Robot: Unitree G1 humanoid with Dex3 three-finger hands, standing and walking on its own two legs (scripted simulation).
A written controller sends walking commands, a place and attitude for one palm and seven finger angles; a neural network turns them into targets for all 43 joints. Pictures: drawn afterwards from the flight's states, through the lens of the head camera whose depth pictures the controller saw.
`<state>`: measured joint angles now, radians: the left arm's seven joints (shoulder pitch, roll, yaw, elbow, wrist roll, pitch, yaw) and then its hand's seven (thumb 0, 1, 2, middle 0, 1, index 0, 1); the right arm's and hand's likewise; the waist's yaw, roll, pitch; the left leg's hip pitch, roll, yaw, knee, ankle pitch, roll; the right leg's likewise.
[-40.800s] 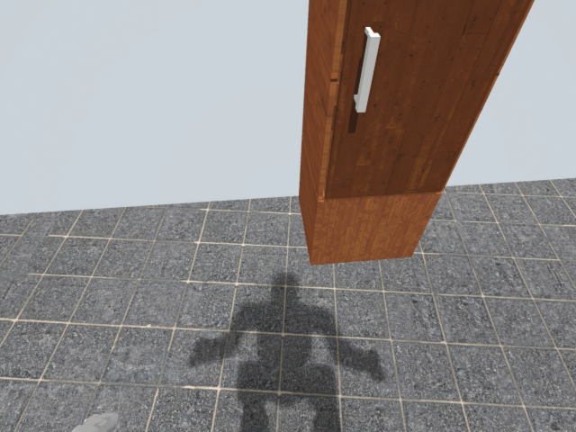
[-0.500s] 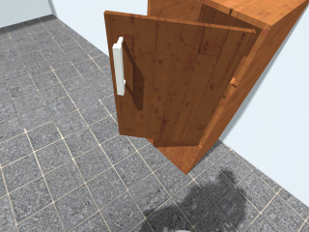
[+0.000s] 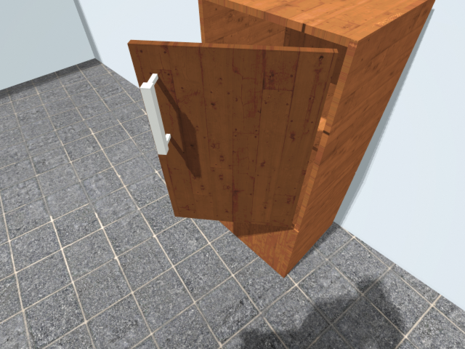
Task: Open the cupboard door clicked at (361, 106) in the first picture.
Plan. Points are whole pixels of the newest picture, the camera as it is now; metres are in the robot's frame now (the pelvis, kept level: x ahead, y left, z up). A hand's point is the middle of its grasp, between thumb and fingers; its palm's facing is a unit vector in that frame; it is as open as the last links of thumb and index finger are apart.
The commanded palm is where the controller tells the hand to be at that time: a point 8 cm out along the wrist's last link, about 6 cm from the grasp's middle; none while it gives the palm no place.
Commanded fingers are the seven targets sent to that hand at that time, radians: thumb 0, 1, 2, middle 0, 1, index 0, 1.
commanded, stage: come to a stop and stand still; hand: left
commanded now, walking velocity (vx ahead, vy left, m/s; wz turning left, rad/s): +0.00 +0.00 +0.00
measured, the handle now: (158, 116) +0.56 +0.20 +0.10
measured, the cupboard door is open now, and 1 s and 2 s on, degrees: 39 39 39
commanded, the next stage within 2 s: look again from close up in 0.84 s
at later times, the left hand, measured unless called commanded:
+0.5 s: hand out of the picture +0.02 +0.16 -0.17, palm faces +0.02 -0.98 -0.19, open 7.4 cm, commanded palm none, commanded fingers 0.00 0.90 0.90 -0.20 -0.30 -0.20 -0.30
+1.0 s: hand out of the picture +0.06 +0.20 -0.17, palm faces +0.01 -0.98 -0.22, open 7.4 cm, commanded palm none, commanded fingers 0.00 0.90 0.90 -0.20 -0.30 -0.20 -0.30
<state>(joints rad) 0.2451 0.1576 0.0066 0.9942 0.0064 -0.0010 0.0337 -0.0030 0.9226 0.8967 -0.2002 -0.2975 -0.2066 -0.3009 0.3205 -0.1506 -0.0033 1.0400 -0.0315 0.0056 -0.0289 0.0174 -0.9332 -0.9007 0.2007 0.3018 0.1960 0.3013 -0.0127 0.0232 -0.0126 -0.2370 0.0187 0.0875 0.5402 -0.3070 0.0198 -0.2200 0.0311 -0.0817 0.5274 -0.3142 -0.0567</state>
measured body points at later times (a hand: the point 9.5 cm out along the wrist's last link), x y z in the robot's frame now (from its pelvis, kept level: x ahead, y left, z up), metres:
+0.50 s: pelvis +0.03 -0.01 +0.01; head +0.04 -0.01 +0.46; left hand +0.02 +0.22 -0.15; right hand +0.05 -0.23 -0.15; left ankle -0.01 +0.10 -0.73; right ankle -0.02 -0.08 -0.73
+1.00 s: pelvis +0.03 +0.01 +0.01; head +0.04 +0.01 +0.46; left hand +0.06 +0.25 -0.15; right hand +0.04 -0.22 -0.15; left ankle -0.01 +0.10 -0.73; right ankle -0.02 -0.08 -0.73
